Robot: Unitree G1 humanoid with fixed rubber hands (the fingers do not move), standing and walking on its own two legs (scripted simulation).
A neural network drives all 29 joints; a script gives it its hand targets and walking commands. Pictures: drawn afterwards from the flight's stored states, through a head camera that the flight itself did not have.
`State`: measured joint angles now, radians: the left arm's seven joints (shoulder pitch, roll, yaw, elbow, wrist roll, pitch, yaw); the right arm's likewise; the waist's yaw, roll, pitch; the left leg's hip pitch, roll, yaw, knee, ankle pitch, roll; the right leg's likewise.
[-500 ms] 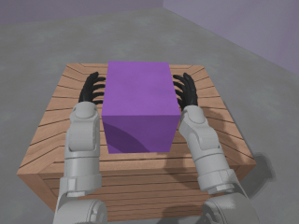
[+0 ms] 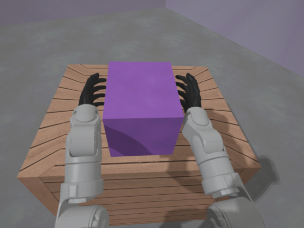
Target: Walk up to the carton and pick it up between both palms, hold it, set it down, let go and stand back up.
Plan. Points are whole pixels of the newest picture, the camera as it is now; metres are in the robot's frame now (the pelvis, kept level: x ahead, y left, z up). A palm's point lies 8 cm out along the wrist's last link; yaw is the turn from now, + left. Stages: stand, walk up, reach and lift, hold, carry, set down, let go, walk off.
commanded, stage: hold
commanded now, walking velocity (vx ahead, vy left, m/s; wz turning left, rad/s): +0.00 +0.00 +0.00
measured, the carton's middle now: (141, 108) +0.37 +0.01 +0.15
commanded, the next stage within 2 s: none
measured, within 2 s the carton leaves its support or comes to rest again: neither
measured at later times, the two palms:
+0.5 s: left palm (90, 106) +0.36 +0.13 +0.17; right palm (192, 106) +0.35 -0.12 +0.17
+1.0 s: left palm (89, 106) +0.36 +0.13 +0.17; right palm (192, 105) +0.36 -0.12 +0.17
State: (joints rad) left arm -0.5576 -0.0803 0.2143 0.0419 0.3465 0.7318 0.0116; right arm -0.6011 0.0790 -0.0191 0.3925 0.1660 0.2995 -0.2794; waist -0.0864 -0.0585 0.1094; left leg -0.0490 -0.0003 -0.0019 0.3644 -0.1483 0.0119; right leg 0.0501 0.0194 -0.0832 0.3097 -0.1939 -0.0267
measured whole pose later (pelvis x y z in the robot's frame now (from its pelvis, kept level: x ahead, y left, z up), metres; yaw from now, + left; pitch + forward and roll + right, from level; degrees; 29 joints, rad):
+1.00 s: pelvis +0.00 +0.00 +0.00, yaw +0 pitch -10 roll -1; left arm -0.56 -0.08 0.22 0.05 0.35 0.73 0.01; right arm -0.61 0.09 -0.03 0.41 0.16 0.29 -0.27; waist -0.09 -0.06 0.11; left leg -0.05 0.00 0.00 0.36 -0.15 0.01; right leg 0.05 0.02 -0.08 0.31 -0.20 -0.03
